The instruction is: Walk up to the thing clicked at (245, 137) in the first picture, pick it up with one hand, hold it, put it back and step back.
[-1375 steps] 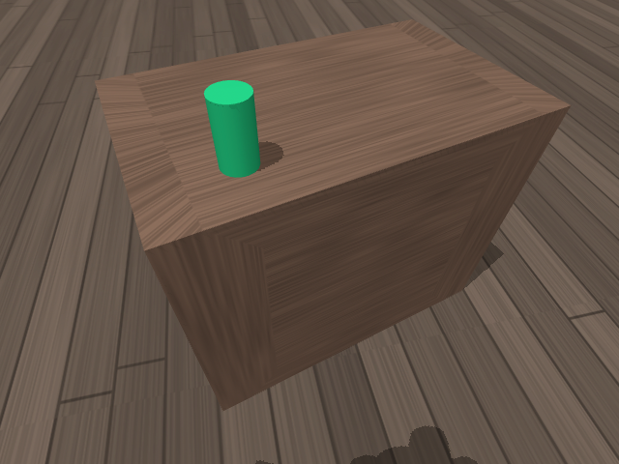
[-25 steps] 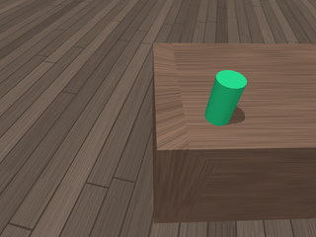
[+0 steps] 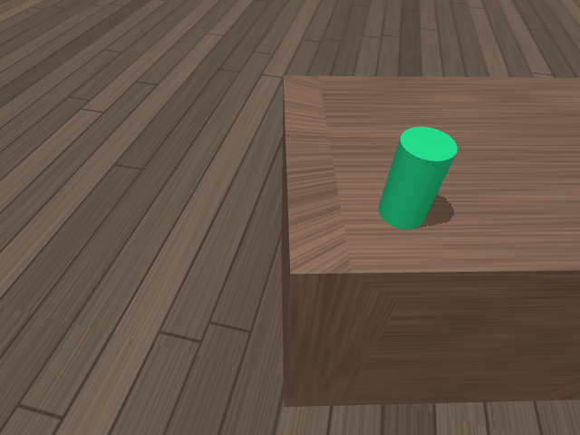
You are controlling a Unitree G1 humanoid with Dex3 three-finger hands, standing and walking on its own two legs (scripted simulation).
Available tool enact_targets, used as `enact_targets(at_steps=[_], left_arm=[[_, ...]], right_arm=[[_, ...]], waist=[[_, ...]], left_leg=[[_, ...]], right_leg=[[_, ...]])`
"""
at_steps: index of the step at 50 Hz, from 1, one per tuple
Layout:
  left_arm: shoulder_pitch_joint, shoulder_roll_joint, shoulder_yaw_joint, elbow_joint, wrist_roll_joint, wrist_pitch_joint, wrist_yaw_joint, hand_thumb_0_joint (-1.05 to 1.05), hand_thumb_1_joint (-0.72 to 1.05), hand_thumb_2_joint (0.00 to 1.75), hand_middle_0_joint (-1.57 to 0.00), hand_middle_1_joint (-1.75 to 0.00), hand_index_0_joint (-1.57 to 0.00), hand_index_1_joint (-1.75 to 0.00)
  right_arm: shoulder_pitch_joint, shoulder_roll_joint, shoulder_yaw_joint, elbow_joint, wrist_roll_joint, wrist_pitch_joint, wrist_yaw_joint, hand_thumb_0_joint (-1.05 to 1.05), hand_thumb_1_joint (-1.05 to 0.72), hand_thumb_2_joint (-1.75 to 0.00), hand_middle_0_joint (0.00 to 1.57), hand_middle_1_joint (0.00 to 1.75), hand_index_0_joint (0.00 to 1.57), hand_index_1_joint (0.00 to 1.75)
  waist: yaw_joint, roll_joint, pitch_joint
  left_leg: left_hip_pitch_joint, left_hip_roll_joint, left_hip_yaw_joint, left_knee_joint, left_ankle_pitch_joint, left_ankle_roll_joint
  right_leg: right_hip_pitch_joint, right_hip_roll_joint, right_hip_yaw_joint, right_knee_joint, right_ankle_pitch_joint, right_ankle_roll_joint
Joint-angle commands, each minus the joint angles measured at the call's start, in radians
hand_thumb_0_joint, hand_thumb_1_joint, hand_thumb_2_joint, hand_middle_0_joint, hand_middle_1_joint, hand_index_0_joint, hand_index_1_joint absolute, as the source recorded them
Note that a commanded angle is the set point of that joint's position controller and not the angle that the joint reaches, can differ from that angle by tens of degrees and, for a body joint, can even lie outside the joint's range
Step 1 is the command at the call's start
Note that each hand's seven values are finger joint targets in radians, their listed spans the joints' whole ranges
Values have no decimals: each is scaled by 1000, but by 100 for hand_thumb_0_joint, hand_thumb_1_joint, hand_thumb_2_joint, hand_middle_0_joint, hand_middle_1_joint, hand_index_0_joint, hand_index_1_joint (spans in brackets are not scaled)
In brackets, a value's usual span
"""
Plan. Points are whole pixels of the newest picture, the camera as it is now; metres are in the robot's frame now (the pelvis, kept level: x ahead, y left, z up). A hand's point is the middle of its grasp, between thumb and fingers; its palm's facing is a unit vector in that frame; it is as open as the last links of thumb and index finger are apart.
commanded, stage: stand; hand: right
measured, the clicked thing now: (413, 180) +0.47 -0.18 +0.09
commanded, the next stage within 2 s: step back in 1.94 s
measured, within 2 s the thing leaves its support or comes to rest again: neither
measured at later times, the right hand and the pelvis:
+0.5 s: hand out of the picture +0.07 -0.26 -0.15, palm faces -0.02 +0.94 -0.35, open 7.4 cm; pelvis +0.00 +0.00 +0.00, yaw +0 degrees
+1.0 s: hand out of the picture +0.07 -0.26 -0.16, palm faces -0.02 +0.94 -0.35, open 7.4 cm; pelvis +0.00 +0.00 +0.00, yaw +0 degrees
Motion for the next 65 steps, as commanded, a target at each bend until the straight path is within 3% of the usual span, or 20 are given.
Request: enact_targets(at_steps=[1, 3, 13, 19, 25, 29, 34, 43, 47, 53, 55, 56, 61, 65], left_arm=[[-26, 207, 37, -57, 2, -24, 13, 0, 90, 90, -20, -30, -20, -30], [-23, 207, 37, -54, -1, -23, 12, 0, 90, 90, -20, -30, -20, -30], [-23, 205, 37, -58, 1, -25, 13, 0, 90, 90, -20, -30, -20, -30], [-34, 208, 38, -61, 3, -23, 12, 0, 90, 90, -20, -30, -20, -30], [-32, 215, 42, -63, 5, -26, 11, 0, 90, 90, -20, -30, -20, -30], [-26, 203, 37, -63, 3, -28, 10, 0, 90, 90, -20, -30, -20, -30], [-23, 211, 41, -61, 3, -23, 10, 0, 90, 90, -20, -30, -20, -30], [-21, 209, 38, -61, 2, -27, 10, 0, 90, 90, -20, -30, -20, -30], [-16, 206, 36, -61, 2, -26, 10, 0, 90, 90, -20, -30, -20, -30], [-22, 209, 37, -65, 2, -30, 12, 0, 90, 90, -20, -30, -20, -30], [-22, 210, 37, -64, 2, -29, 11, 0, 90, 90, -20, -30, -20, -30], [-27, 212, 39, -65, 2, -29, 12, 0, 90, 90, -20, -30, -20, -30], [-25, 211, 38, -65, 3, -29, 12, 0, 90, 90, -20, -30, -20, -30], [-19, 208, 37, -67, 2, -32, 12, 0, 90, 90, -20, -30, -20, -30]], right_arm=[[-30, -217, -41, -55, 0, -22, -15, 0, -90, -90, 20, 30, 20, 30], [-30, -225, -42, -54, 0, -22, -15, 0, -90, -90, 20, 30, 20, 30], [-39, -220, -40, -60, 2, -23, -15, 0, -90, -90, 20, 30, 20, 30], [-29, -219, -42, -60, 0, -20, -13, 0, -90, -90, 20, 30, 20, 30], [-34, -218, -46, -63, -1, -20, -11, 0, -90, -90, 20, 30, 20, 30], [-35, -215, -46, -61, 0, -23, -10, 0, -90, -90, 20, 30, 20, 30], [-33, -221, -46, -59, -1, -21, -11, 0, -90, -90, 20, 30, 20, 30], [-25, -216, -44, -62, 1, -24, -12, 0, -90, -90, 20, 30, 20, 30], [-29, -221, -45, -60, 1, -22, -12, 0, -90, -90, 20, 30, 20, 30], [-26, -222, -46, -65, 0, -22, -11, 0, -90, -90, 20, 30, 20, 30], [-23, -219, -44, -62, 0, -22, -11, 0, -90, -90, 20, 30, 20, 30], [-23, -217, -45, -65, -1, -22, -11, 0, -90, -90, 20, 30, 20, 30], [-26, -215, -47, -65, 0, -20, -10, 0, -90, -90, 20, 30, 20, 30], [-33, -216, -47, -66, 1, -22, -9, 0, -90, -90, 20, 30, 20, 30]], waist=[[1, 14, -79], [5, 25, -74], [7, 20, -80], [-2, 23, -44], [-1, 10, -52], [3, 11, -64], [3, 27, -44], [3, 12, -76], [5, 20, -69], [3, 6, -83], [0, 13, -63], [2, 15, -79], [1, 6, -55], [4, 14, -84]], left_leg=[[67, 92, -67, -36, 181, 41], [65, 92, -66, -40, 140, 45], [77, 95, -68, -31, 213, 42], [46, 88, -69, -53, 99, 40], [56, 89, -75, -54, 70, 41], [56, 91, -74, -46, 136, 41], [47, 89, -79, -64, 53, 41], [76, 95, -73, -36, 180, 41], [65, 92, -71, -40, 142, 42], [77, 96, -68, -30, 189, 44], [65, 91, -69, -42, 138, 41], [72, 95, -67, -35, 176, 42], [57, 90, -69, -43, 139, 39], [81, 96, -68, -29, 198, 41]], right_leg=[[-52, -88, 43, -47, 160, -54], [-51, -91, 50, -53, 143, -55], [-44, -88, 38, -47, 187, -51], [-69, -88, 44, -65, 94, -56], [-75, -87, 47, -68, 78, -56], [-58, -87, 43, -66, 119, -54], [-79, -84, 44, -62, 62, -59], [-64, -89, 43, -52, 144, -55], [-62, -89, 44, -60, 129, -54], [-55, -93, 44, -55, 173, -52], [-64, -91, 45, -63, 131, -51], [-49, -95, 47, -53, 161, -54], [-66, -88, 41, -66, 115, -53], [-46, -91, 39, -57, 174, -51]])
